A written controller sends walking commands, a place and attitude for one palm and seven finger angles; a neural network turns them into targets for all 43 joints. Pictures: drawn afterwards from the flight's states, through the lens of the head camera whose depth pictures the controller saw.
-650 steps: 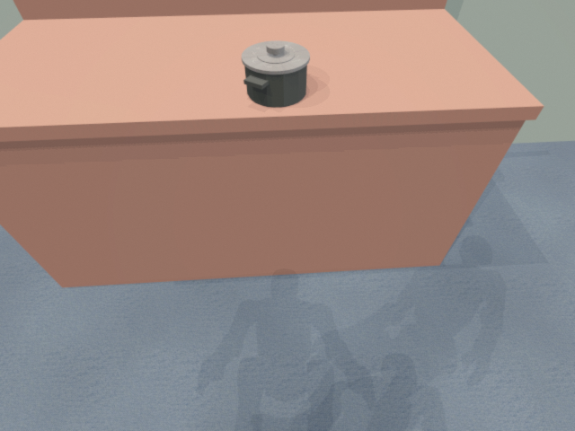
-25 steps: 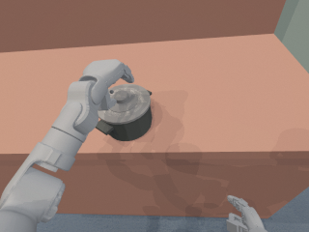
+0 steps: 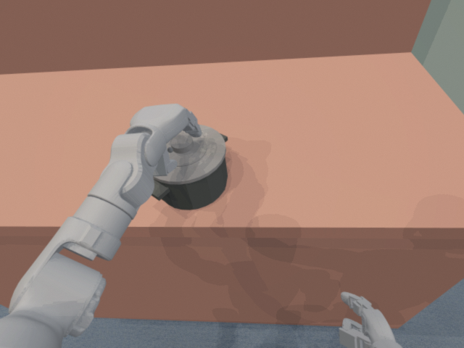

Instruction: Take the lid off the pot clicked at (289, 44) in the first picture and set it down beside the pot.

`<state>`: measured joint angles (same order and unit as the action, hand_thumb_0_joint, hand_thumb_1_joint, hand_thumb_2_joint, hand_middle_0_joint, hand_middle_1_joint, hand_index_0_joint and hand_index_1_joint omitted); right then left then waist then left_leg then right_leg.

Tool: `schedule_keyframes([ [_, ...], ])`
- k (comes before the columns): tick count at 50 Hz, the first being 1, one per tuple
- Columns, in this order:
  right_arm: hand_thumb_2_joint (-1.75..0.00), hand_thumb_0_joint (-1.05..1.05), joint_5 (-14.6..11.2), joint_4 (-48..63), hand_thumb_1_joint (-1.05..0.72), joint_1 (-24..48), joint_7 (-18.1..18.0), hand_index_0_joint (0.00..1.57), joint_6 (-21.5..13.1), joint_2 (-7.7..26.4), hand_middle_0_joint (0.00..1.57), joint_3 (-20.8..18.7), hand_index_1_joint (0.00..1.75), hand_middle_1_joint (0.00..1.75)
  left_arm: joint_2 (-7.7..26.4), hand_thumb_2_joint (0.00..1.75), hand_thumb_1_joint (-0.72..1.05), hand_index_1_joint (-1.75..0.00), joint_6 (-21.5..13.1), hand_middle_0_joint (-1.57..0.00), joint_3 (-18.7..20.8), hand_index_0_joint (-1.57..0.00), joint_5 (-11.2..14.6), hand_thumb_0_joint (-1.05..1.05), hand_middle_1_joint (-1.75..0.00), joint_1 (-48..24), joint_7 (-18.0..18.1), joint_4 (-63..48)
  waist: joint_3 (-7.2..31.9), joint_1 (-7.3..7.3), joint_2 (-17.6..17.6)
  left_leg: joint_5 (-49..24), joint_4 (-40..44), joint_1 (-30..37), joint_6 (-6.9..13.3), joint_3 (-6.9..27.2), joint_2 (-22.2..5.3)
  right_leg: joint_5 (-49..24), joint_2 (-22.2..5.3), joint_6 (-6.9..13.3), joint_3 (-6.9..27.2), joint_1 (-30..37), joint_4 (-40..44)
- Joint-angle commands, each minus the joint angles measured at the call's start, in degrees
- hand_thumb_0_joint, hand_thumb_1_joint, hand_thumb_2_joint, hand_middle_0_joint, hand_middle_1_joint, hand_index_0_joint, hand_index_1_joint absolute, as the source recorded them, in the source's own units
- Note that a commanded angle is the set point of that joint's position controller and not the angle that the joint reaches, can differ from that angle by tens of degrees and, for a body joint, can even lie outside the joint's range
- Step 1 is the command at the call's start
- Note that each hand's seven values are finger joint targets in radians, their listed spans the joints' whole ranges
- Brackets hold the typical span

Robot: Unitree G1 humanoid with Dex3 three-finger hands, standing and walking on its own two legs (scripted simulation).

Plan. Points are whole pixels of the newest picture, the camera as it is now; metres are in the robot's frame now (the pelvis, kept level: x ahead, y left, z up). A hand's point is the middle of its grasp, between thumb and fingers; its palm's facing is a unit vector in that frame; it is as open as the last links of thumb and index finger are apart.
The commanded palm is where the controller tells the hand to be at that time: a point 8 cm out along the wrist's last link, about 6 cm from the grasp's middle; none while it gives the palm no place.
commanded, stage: lower the open fingers around the knob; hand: left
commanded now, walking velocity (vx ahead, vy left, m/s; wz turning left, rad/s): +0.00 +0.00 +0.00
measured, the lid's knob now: (182, 143) +0.46 +0.11 +0.12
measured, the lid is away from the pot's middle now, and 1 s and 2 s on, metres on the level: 0.00 0.00 0.01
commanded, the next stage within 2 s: close the fingers and squeeze the knob in 0.28 s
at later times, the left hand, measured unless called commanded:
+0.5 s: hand (169, 147) +0.43 +0.13 +0.14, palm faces -0.24 -0.08 -0.97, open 9.9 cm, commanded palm +0.40 +0.14 +0.21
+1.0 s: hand (167, 147) +0.42 +0.13 +0.14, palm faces -0.22 -0.08 -0.97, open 8.6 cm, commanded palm +0.40 +0.14 +0.21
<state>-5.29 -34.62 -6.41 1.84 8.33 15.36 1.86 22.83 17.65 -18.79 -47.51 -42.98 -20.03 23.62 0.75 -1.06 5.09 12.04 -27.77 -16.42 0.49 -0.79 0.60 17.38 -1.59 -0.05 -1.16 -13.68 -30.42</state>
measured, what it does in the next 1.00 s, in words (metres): stands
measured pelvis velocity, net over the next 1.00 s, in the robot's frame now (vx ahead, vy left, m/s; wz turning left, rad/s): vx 0.01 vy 0.01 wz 0.00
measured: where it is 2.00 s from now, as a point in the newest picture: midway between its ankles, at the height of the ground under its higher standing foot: outside the picture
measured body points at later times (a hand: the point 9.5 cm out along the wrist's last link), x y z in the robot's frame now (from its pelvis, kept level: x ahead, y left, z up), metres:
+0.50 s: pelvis +0.01 +0.01 +0.00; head +0.02 -0.04 +0.45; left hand +0.43 +0.13 +0.20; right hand +0.17 -0.23 -0.12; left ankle +0.03 +0.12 -0.74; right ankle -0.01 -0.12 -0.74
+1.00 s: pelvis +0.01 +0.01 +0.00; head +0.02 -0.03 +0.45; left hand +0.43 +0.13 +0.20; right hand +0.18 -0.22 -0.11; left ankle +0.03 +0.12 -0.74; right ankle -0.01 -0.12 -0.74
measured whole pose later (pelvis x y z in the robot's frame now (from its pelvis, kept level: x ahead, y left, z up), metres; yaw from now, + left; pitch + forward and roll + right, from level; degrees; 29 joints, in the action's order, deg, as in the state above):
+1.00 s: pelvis +0.01 +0.01 +0.00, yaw +0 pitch +1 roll +0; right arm -5.0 -34.4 -7.2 2.1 8.1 15.3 1.4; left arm 23.0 18.4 -18.8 -48.1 -43.5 -20.2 23.8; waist 0.6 -1.5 4.9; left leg 12.6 -28.1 -16.9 1.1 -0.9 0.9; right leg 17.2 -1.9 -0.6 -1.0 -13.6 -29.4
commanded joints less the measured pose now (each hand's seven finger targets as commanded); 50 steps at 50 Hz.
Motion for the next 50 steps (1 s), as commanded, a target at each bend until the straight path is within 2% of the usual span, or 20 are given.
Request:
schedule_keyframes([
  [1, -0.9, 0.0, 0.18, 9.04, -0.9, 6.38, -0.87, 0.2, -2.7, 5.76, 0.2, -1.89, 0.3, 0.3, 12.8, 1.57, -0.33, -0.08, -0.39, -0.86, 8.03, -0.86, -2.33, 0.0, -0.08, -26.14, 2.31, -6.24, 19.0, -0.15, -7.01, -7.97, 2.21, 9.27, 3.11, -0.52, 1.86, -16.54, 1.73, 1.56, -0.62, 2.46, 4.19],
  [2, -0.9, 0.0, 0.1, 9.01, -0.9, 6.33, -0.91, 0.2, -2.7, 5.38, 0.2, -1.9, 0.3, 0.3, 10.54, 1.57, -0.33, -0.08, -0.11, -0.86, 5.99, -0.86, -2.26, 0.0, -0.08, -28.09, 2.24, -5.98, 17.6, -0.62, -6.85, -7.51, 2.31, 9.08, 3.14, -0.19, 1.84, -16.25, 1.73, 1.62, -1.01, 1.38, 4.42],
  [5, -0.9, 0.0, 0.59, 9.07, -0.9, 5.39, -1.19, 0.2, -3.32, 6.2, 0.2, -2.5, 0.3, 0.3, 15.79, 1.57, -0.33, -0.08, -0.51, -0.86, 10.96, -0.86, -1.95, 0.0, -0.08, -29.02, 2.72, -8.32, 21.37, 0.02, -6.5, -10.09, 1.55, 10.55, 3.65, 0.21, 1.81, -19.31, 1.61, 1.82, -0.43, 3.8, 4.19],
  [8, -0.9, 0.0, 0.17, 8.66, -0.9, 5.06, -1.16, 0.2, -3.48, 5.73, 0.2, -2.22, 0.3, 0.3, 11.81, 1.57, -0.33, -0.08, -0.04, -0.86, 7.46, -0.86, -1.99, 0.0, -0.08, -28.32, 1.97, -5.24, 19.11, -0.46, -7.02, -10.32, 2.05, 9.99, 3.45, -0.21, 1.82, -20.28, 1.75, 1.51, -0.75, 2.71, 4.21],
  [10, -0.9, 0.0, 0.46, 9.34, -0.9, 5.17, -0.91, 0.2, -3.93, 6.2, 0.2, -2.85, 0.3, 0.3, 13.33, 1.57, -0.33, -0.08, -0.46, -0.86, 9.24, -0.86, -1.27, 0.0, -0.08, -28.05, 1.72, -8.76, 21.22, -0.22, -7.19, -12.39, 1.22, 11.03, 3.82, 0.29, 1.91, -22.46, 1.62, 1.78, -0.45, 4.19, 4.06],
  [12, -0.9, 0.0, 0.17, 9.26, -0.9, 5.07, -0.55, 0.2, -3.76, 5.66, 0.2, -2.67, 0.3, 0.3, 9.74, 1.57, -0.33, -0.08, 0.01, -0.86, 6.1, -0.86, -1.71, 0.0, -0.08, -26.43, 1.19, -7.26, 19.76, -0.53, -6.53, -13.29, 1.36, 11.37, 3.54, 0.18, 1.85, -22.79, 2.02, 1.74, -1.14, 2.6, 3.69],
  [16, -0.9, 0.0, 0.3, 9.53, -0.9, 5.32, -0.24, 0.2, -3.76, 5.9, 0.2, -2.85, 0.3, 0.3, 11.69, 1.57, -0.33, -0.08, -0.37, -0.86, 7.48, -0.86, -1.55, 0.0, -0.08, -28.15, 1.04, -11.82, 21.93, -0.28, -6.36, -14.89, 1.37, 12.64, 3.7, 0.42, 1.9, -23.91, 2.11, 1.79, -1.0, 3.96, 3.43],
  [19, -0.9, 0.0, 0.11, 8.5, -0.9, 4.5, -0.37, 0.2, -3.6, 6.01, 0.2, -2.72, 0.3, 0.3, 11.17, 1.57, -0.33, -0.08, 0.49, -0.86, 7.3, -0.86, -1.76, 0.0, -0.08, -27.53, 1.29, -7.64, 18.76, -0.58, -7.96, -13.23, 1.74, 11.26, 3.48, 0.53, 1.76, -22.05, 2.36, 1.74, -1.5, 2.21, 3.91],
  [20, -0.9, 0.0, 0.43, 8.46, -0.9, 4.37, -0.42, 0.2, -3.68, 6.74, 0.2, -3.0, 0.3, 0.3, 13.98, 1.32, -0.23, -0.08, 0.06, -0.83, 9.99, -0.83, -1.22, 0.0, -0.08, -27.64, 1.6, -9.02, 19.28, -0.29, -6.98, -13.15, 1.52, 11.26, 3.73, 0.62, 1.76, -22.22, 1.98, 1.99, -1.25, 2.66, 4.11],
  [21, -0.9, 0.0, 0.4, 8.83, -0.9, 4.7, -0.39, 0.2, -3.92, 5.96, 0.2, -2.68, 0.3, 0.3, 12.53, 1.31, -0.22, -0.08, -0.04, -0.84, 8.37, -0.84, -1.74, 0.0, -0.08, -27.89, 1.5, -9.9, 21.49, -0.08, -7.26, -14.15, 1.47, 12.02, 3.7, 0.47, 2.04, -23.19, 2.18, 1.74, -1.06, 4.0, 3.54],
  [24, -0.9, 0.0, 0.21, 9.01, -0.9, 5.17, -0.22, 0.2, -3.92, 5.7, 0.2, -2.67, 0.3, 0.3, 10.62, 1.3, -0.19, -0.08, 0.3, -0.86, 6.91, -0.86, -1.81, 0.0, -0.08, -27.24, 1.4, -9.6, 20.56, -0.16, -7.13, -14.46, 1.4, 12.22, 3.52, 0.64, 1.86, -23.04, 2.2, 1.85, -1.35, 2.75, 3.57],
  [25, -0.9, 0.0, 0.46, 8.97, -0.9, 4.96, -0.23, 0.2, -3.86, 6.27, 0.2, -3.02, 0.3, 0.3, 11.93, 1.3, -0.18, -0.08, 0.0, -0.87, 8.53, -0.87, -1.19, 0.0, -0.08, -25.89, 1.46, -9.91, 20.88, -0.27, -7.42, -14.82, 0.9, 11.98, 3.7, 0.5, 1.76, -23.59, 1.9, 1.99, -1.24, 3.2, 3.75],
  [28, -0.9, 0.0, 0.17, 9.22, -0.9, 5.79, 0.18, 0.2, -3.62, 5.49, 0.2, -2.61, 0.3, 0.3, 9.86, 1.28, -0.14, -0.32, 0.39, -0.78, 5.97, -0.78, -1.89, 0.0, -0.32, -27.99, 1.36, -11.29, 20.95, -0.35, -5.56, -15.34, 1.14, 12.72, 3.33, 0.81, 1.78, -23.16, 2.21, 2.07, -1.6, 2.37, 3.27],
  [30, -0.9, 0.0, 0.47, 8.9, -0.9, 5.29, 0.07, 0.2, -3.5, 6.29, 0.2, -2.76, 0.3, 0.3, 12.72, 1.27, -0.12, -0.4, 0.23, -0.76, 8.94, -0.76, -1.42, 0.0, -0.4, -26.75, 1.75, -10.35, 20.42, -0.26, -5.65, -14.59, 0.98, 12.0, 3.45, 0.92, 1.72, -22.62, 2.02, 2.26, -1.47, 2.44, 3.65],
  [33, -0.9, 0.0, 0.25, 8.8, -0.9, 5.64, -0.15, 0.2, -3.45, 5.59, 0.2, -2.26, 0.3, 0.3, 11.71, 1.25, -0.08, -0.5, 0.52, -0.73, 7.56, -0.73, -2.16, 0.0, -0.5, -28.68, 1.83, -9.46, 20.12, -0.25, -7.17, -13.36, 1.49, 11.51, 3.27, 0.86, 1.74, -21.9, 2.2, 1.98, -1.61, 2.46, 3.56],
  [35, -0.9, 0.0, 0.6, 9.36, -0.9, 5.77, -0.19, 0.2, -3.62, 6.15, 0.2, -2.64, 0.3, 0.3, 13.94, 1.24, -0.06, -0.55, -0.15, -0.73, 9.88, -0.73, -1.58, 0.0, -0.55, -27.17, 2.03, -12.01, 22.77, 0.15, -5.99, -15.36, 0.72, 12.41, 3.5, 0.9, 1.78, -23.74, 1.79, 2.18, -1.1, 4.04, 3.33],
  [37, -0.9, 0.0, 0.29, 9.13, -0.9, 6.06, -0.01, 0.2, -3.38, 5.26, 0.2, -2.2, 0.3, 0.3, 10.65, 1.23, -0.03, -0.6, 0.41, -0.72, 7.08, -0.72, -2.2, 0.0, -0.6, -25.67, 1.84, -8.01, 19.4, -0.2, -7.08, -14.32, 1.06, 11.09, 3.09, 0.73, 1.62, -22.49, 2.2, 2.0, -1.72, 2.29, 3.41],
  [40, -0.9, 0.0, 0.45, 9.34, -0.9, 6.13, -0.11, 0.2, -3.23, 6.09, 0.2, -2.53, 0.3, 0.3, 13.01, 1.2, 0.01, -0.66, 0.14, -0.72, 9.27, -0.72, -1.46, 0.0, -0.66, -26.14, 1.97, -10.27, 20.22, -0.06, -6.69, -13.52, 0.98, 11.18, 3.38, 0.78, 1.64, -21.93, 1.8, 2.19, -1.29, 2.71, 3.85],
  [43, -0.9, 0.0, 0.21, 9.44, -0.9, 6.37, -0.07, 0.2, -3.1, 5.32, 0.2, -2.19, 0.3, 0.3, 10.49, 1.17, 0.05, -0.71, 0.46, -0.72, 6.58, -0.72, -2.18, 0.0, -0.71, -27.9, 1.84, -10.61, 20.16, -0.22, -6.06, -13.57, 1.4, 11.66, 3.1, 0.94, 1.63, -21.34, 2.14, 2.1, -1.7, 2.16, 3.6],
  [50, -0.9, 0.0, 0.52, 9.49, -0.9, 5.88, -0.03, 0.2, -3.28, 6.07, 0.2, -2.65, 0.3, 0.3, 12.84, 1.1, 0.14, -0.81, 0.08, -0.73, 9.2, -0.73, -1.46, 0.0, -0.81, -26.12, 2.3, -11.4, 21.87, 0.06, -5.37, -14.18, 0.84, 11.98, 3.35, 1.2, 1.67, -21.95, 1.93, 2.4, -1.4, 3.31, 3.57],
])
